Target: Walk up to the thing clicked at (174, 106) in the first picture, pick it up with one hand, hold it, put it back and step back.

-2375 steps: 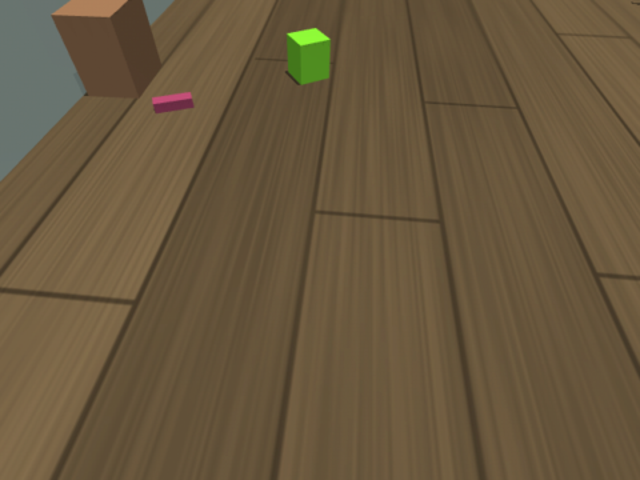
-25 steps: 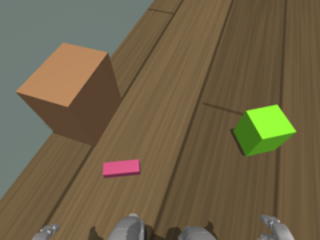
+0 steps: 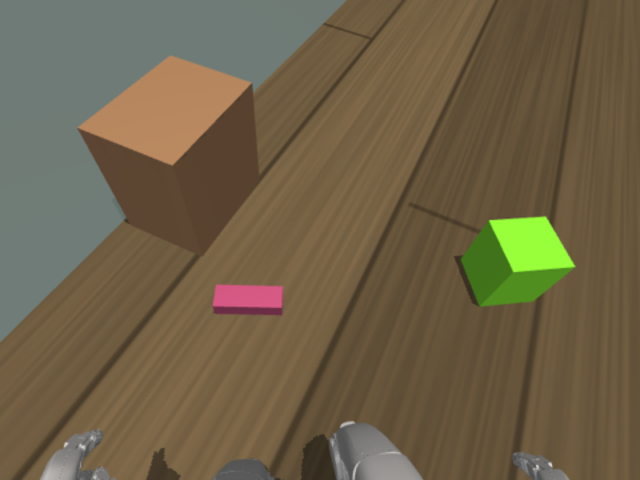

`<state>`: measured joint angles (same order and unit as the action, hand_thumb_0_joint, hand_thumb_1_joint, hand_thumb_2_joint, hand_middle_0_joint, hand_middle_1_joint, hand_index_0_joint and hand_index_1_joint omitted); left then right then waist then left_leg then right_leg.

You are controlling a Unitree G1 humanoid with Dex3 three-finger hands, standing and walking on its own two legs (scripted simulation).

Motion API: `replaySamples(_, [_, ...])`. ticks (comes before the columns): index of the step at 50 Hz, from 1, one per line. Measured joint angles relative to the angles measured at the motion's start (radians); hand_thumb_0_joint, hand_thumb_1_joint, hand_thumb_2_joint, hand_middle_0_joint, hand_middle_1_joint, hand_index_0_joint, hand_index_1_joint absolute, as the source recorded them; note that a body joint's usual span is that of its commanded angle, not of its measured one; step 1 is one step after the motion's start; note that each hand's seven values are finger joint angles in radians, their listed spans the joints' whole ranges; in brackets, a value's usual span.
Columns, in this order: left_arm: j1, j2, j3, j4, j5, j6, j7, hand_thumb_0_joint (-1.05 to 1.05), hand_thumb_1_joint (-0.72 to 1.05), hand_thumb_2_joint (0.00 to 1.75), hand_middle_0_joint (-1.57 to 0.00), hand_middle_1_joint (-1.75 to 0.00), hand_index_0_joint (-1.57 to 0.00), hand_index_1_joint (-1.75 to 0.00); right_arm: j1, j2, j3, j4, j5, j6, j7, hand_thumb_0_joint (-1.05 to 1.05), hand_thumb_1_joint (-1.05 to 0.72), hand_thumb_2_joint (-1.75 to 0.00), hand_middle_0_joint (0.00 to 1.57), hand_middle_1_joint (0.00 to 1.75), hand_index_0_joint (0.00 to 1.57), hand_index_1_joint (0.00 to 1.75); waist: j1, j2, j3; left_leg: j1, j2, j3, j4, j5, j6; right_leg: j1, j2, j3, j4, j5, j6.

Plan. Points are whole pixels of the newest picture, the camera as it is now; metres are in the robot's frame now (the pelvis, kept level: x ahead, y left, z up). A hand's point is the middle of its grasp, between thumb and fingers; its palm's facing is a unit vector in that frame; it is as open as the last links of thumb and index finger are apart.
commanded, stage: step back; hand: left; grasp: from above
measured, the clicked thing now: (249, 300) +0.67 +0.18 -0.73
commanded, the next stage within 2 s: none
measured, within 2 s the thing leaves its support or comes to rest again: neither
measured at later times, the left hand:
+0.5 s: hand out of the picture -0.06 +0.25 -0.13, palm faces -0.03 -0.90 -0.44, open 7.4 cm
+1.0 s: hand out of the picture -0.27 +0.22 -0.14, palm faces -0.05 -0.91 -0.41, open 7.4 cm
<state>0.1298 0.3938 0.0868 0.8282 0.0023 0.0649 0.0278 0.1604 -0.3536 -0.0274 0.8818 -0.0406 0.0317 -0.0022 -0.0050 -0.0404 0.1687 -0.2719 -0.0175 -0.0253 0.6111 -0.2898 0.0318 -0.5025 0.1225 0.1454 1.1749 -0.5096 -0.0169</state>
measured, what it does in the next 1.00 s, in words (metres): walks backwards: right foot, then left foot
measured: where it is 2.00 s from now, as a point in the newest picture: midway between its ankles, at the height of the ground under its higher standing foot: outside the picture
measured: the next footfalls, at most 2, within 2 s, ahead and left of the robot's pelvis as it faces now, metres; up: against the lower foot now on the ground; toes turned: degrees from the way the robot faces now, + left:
right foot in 0.26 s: -0.10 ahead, -0.15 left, +0.00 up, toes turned -3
left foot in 0.58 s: -0.18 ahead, +0.10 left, +0.00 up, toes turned -2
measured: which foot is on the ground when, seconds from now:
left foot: down 0.00-0.28, up 0.30-0.56, down 0.58-0.92, up 0.94-1.00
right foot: up 0.00-0.24, down 0.26-0.60, up 0.62-0.88, down 0.90-1.00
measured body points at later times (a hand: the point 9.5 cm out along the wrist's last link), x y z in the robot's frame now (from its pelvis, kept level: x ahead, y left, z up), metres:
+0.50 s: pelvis -0.17 -0.02 +0.00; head -0.12 -0.04 +0.44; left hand -0.06 +0.29 -0.10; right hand -0.11 -0.35 -0.13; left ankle -0.19 +0.12 -0.68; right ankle -0.14 -0.14 -0.73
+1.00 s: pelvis -0.36 -0.04 -0.01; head -0.32 -0.06 +0.44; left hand -0.27 +0.27 -0.12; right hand -0.24 -0.36 -0.13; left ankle -0.28 +0.11 -0.68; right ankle -0.36 -0.15 -0.73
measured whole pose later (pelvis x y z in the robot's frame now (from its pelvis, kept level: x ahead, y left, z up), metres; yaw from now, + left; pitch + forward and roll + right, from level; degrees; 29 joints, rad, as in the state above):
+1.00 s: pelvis -0.36 -0.04 -0.01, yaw -4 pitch -3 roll +1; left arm 0.20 0.35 0.06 0.91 0.03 0.03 0.00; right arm 0.11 -0.41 -0.05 0.86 -0.02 0.06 -0.02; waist 0.03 0.04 0.13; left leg -0.51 -0.06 -0.14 0.99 -0.45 0.00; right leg -0.26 0.02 0.03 0.68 -0.37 -0.03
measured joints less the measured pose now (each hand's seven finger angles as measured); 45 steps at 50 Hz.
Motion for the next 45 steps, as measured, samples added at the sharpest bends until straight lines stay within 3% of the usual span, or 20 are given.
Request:
replaySamples(3, [0.030, 0.002, 0.005, 0.006, 0.002, -0.006, -0.006, 0.01, 0.90, 0.90, -0.20, -0.30, -0.20, -0.30, -0.016, 0.005, -0.002, -0.016, 0.003, -0.004, -0.008, 0.00, -0.90, -0.90, 0.21, 0.30, 0.21, 0.30, 0.012, 0.005, -0.001, -0.018, 0.019, 0.013, -0.026, 0.040, 0.003, 0.037, -0.003, -0.006, 0.046, 0.007, 0.026])
replaySamples(7, [0.059, 0.005, 0.005, 0.018, 0.005, -0.004, -0.014, 0.01, 0.90, 0.90, -0.20, -0.30, -0.20, -0.30, -0.045, 0.003, -0.004, -0.053, 0.006, -0.012, -0.012, 0.00, -0.90, -0.90, 0.21, 0.30, 0.21, 0.30, 0.018, 0.015, 0.010, -0.062, 0.044, 0.034, -0.022, 0.078, 0.001, 0.129, -0.044, -0.026, -0.091, -0.004, 0.049])
replaySamples(10, [0.070, 0.003, 0.003, 0.029, 0.006, -0.008, -0.021, 0.01, 0.90, 0.90, -0.20, -0.30, -0.20, -0.30, -0.063, -0.009, -0.005, -0.075, 0.005, -0.007, -0.008, 0.00, -0.90, -0.90, 0.21, 0.30, 0.21, 0.30, 0.021, 0.027, 0.015, -0.108, 0.061, 0.048, 0.000, 0.102, -0.014, 0.211, -0.085, -0.065, -0.286, 0.016, 0.040])
replaySamples(12, [0.079, 0.000, 0.002, 0.036, 0.008, -0.018, -0.028, 0.01, 0.90, 0.90, -0.20, -0.30, -0.20, -0.30, -0.071, -0.022, -0.008, -0.081, 0.007, 0.004, -0.005, 0.00, -0.90, -0.90, 0.21, 0.30, 0.21, 0.30, 0.025, 0.039, 0.008, -0.149, 0.073, 0.054, 0.028, 0.113, -0.029, 0.279, -0.105, -0.096, -0.463, 0.087, 0.021])
replaySamples(14, [0.082, -0.024, 0.002, 0.050, 0.020, -0.027, -0.031, 0.01, 0.90, 0.90, -0.20, -0.30, -0.20, -0.30, -0.081, -0.044, -0.017, -0.071, 0.015, 0.016, -0.006, 0.00, -0.90, -0.90, 0.21, 0.30, 0.21, 0.30, 0.016, 0.090, 0.012, -0.188, 0.089, 0.016, 0.073, 0.088, -0.034, 0.294, -0.080, -0.124, -0.517, 0.099, 0.015])
replaySamples(16, [0.098, -0.035, -0.006, 0.047, 0.028, -0.025, -0.038, 0.01, 0.90, 0.90, -0.20, -0.30, -0.20, -0.30, -0.067, -0.045, -0.026, -0.049, 0.022, 0.030, -0.015, 0.00, -0.90, -0.90, 0.21, 0.30, 0.21, 0.30, 0.024, 0.085, -0.003, -0.233, 0.017, -0.049, 0.209, -0.095, -0.037, 0.261, -0.096, -0.120, -0.490, 0.113, 0.004])
replaySamples(17, [0.105, -0.039, -0.009, 0.045, 0.028, -0.024, -0.038, 0.01, 0.90, 0.90, -0.20, -0.30, -0.20, -0.30, -0.056, -0.046, -0.028, -0.040, 0.025, 0.035, -0.017, 0.00, -0.90, -0.90, 0.20, 0.30, 0.21, 0.30, 0.033, 0.075, -0.011, -0.252, -0.024, -0.074, 0.307, -0.137, -0.039, 0.251, -0.110, -0.109, -0.491, 0.125, 0.001])
replaySamples(19, [0.107, -0.049, -0.012, 0.045, 0.030, -0.019, -0.031, 0.01, 0.90, 0.90, -0.20, -0.30, -0.21, -0.30, -0.027, -0.054, -0.030, -0.031, 0.033, 0.033, -0.018, 0.00, -0.90, -0.90, 0.20, 0.30, 0.21, 0.30, 0.032, 0.071, -0.022, -0.268, -0.081, -0.108, 0.461, -0.150, -0.037, 0.241, -0.130, -0.105, -0.516, 0.159, 0.003])
replaySamples(21, [0.096, -0.051, -0.010, 0.037, 0.035, -0.015, -0.026, 0.01, 0.90, 0.90, -0.20, -0.30, -0.21, -0.30, 0.002, -0.060, -0.029, -0.026, 0.036, 0.025, -0.019, 0.00, -0.90, -0.90, 0.20, 0.30, 0.21, 0.30, 0.026, 0.069, -0.028, -0.246, -0.098, -0.111, 0.527, -0.158, -0.040, 0.223, -0.143, -0.110, -0.533, 0.188, 0.005])
replaySamples(23, [0.075, -0.046, -0.009, 0.019, 0.039, -0.018, -0.019, 0.01, 0.90, 0.90, -0.20, -0.30, -0.21, -0.30, 0.028, -0.062, -0.026, -0.019, 0.034, 0.023, -0.020, 0.00, -0.90, -0.90, 0.20, 0.30, 0.20, 0.30, 0.018, 0.068, -0.027, -0.191, -0.089, -0.102, 0.494, -0.182, -0.044, 0.202, -0.150, -0.123, -0.539, 0.210, 0.007])
replaySamples(26, [0.033, -0.030, -0.010, -0.020, 0.037, -0.025, -0.009, 0.01, 0.90, 0.90, -0.20, -0.30, -0.21, -0.30, 0.053, -0.056, -0.024, -0.007, 0.026, 0.025, -0.020, 0.00, -0.90, -0.90, 0.20, 0.30, 0.20, 0.30, 0.006, 0.061, -0.015, -0.081, -0.049, -0.063, 0.313, -0.212, -0.044, 0.162, -0.161, -0.150, -0.523, 0.232, 0.012])
replaySamples(28, [0.001, -0.017, -0.013, -0.042, 0.028, -0.023, -0.008, 0.01, 0.90, 0.90, -0.20, -0.30, -0.21, -0.30, 0.061, -0.049, -0.023, 0.000, 0.021, 0.019, -0.018, 0.00, -0.90, -0.90, 0.20, 0.30, 0.20, 0.30, -0.003, 0.052, -0.004, 0.001, -0.022, -0.027, 0.130, -0.153, -0.035, 0.125, -0.172, -0.168, -0.489, 0.236, 0.017])
replaySamples(30, [-0.034, 0.002, -0.013, -0.052, 0.019, -0.016, -0.008, 0.01, 0.90, 0.90, -0.20, -0.30, -0.21, -0.30, 0.052, -0.027, -0.025, 0.014, 0.013, 0.011, -0.017, 0.01, -0.90, -0.90, 0.20, 0.30, 0.20, 0.30, 0.000, 0.007, 0.021, 0.038, -0.041, 0.001, 0.034, -0.064, -0.024, 0.090, -0.200, -0.154, -0.441, 0.237, 0.021])
replaySamples(31, [-0.043, 0.005, -0.011, -0.050, 0.014, -0.011, -0.006, 0.01, 0.90, 0.90, -0.20, -0.30, -0.21, -0.30, 0.046, -0.019, -0.021, 0.018, 0.011, 0.013, -0.011, 0.01, -0.90, -0.90, 0.20, 0.30, 0.20, 0.30, 0.006, -0.006, 0.029, 0.030, -0.043, 0.012, 0.042, -0.061, -0.020, 0.076, -0.188, -0.129, -0.413, 0.181, 0.015])
replaySamples(33, [-0.050, 0.000, -0.011, -0.033, 0.011, 0.000, -0.003, 0.01, 0.90, 0.90, -0.20, -0.30, -0.20, -0.30, 0.038, -0.013, -0.012, 0.015, 0.007, 0.010, -0.001, 0.01, -0.90, -0.90, 0.20, 0.30, 0.21, 0.30, -0.010, 0.011, 0.026, 0.004, -0.018, -0.003, 0.055, -0.050, -0.015, 0.041, -0.113, -0.081, -0.259, 0.025, 0.010])
replaySamples(35, [-0.049, 0.001, -0.010, -0.020, 0.002, 0.007, -0.003, 0.01, 0.90, 0.90, -0.20, -0.30, -0.20, -0.30, 0.032, -0.004, -0.002, 0.010, 0.004, 0.005, -0.004, 0.01, -0.90, -0.90, 0.21, 0.30, 0.21, 0.30, -0.016, 0.014, 0.014, -0.010, 0.002, -0.010, 0.031, -0.017, -0.015, 0.017, -0.051, -0.039, -0.091, -0.015, 0.001])
replaySamples(37, [-0.037, 0.000, -0.010, -0.013, -0.003, 0.003, -0.008, 0.01, 0.90, 0.90, -0.20, -0.30, -0.20, -0.30, 0.021, -0.003, 0.002, 0.001, 0.003, 0.006, -0.008, 0.01, -0.90, -0.90, 0.21, 0.30, 0.21, 0.30, -0.010, 0.018, 0.000, -0.027, 0.021, -0.006, 0.011, 0.014, -0.016, 0.027, -0.030, -0.037, -0.017, -0.011, 0.003])
replaySamples(41, [-0.006, -0.006, -0.013, 0.000, 0.003, -0.007, -0.017, 0.01, 0.90, 0.90, -0.20, -0.30, -0.20, -0.30, -0.019, -0.015, -0.003, -0.036, -0.003, 0.006, -0.012, 0.01, -0.90, -0.90, 0.21, 0.30, 0.21, 0.30, 0.004, 0.033, -0.008, -0.080, 0.052, 0.009, 0.008, 0.060, -0.023, 0.138, -0.061, -0.076, -0.165, -0.021, 0.025])
replaySamples(44, [0.015, -0.009, -0.015, 0.024, 0.010, -0.021, -0.022, 0.01, 0.90, 0.90, -0.20, -0.30, -0.20, -0.30, -0.050, -0.034, -0.004, -0.059, 0.003, 0.009, -0.009, 0.00, -0.90, -0.90, 0.21, 0.30, 0.21, 0.30, 0.017, 0.046, -0.014, -0.139, 0.072, 0.023, 0.044, 0.078, -0.043, 0.262, -0.095, -0.111, -0.453, 0.072, 0.013])
replaySamples(45, [0.020, -0.016, -0.014, 0.039, 0.015, -0.030, -0.022, 0.01, 0.90, 0.90, -0.20, -0.30, -0.20, -0.30, -0.063, -0.045, -0.006, -0.059, 0.008, 0.012, -0.008, 0.00, -0.90, -0.90, 0.21, 0.30, 0.21, 0.30, 0.020, 0.066, -0.013, -0.162, 0.088, 0.019, 0.071, 0.077, -0.049, 0.284, -0.085, -0.119, -0.516, 0.101, 0.005])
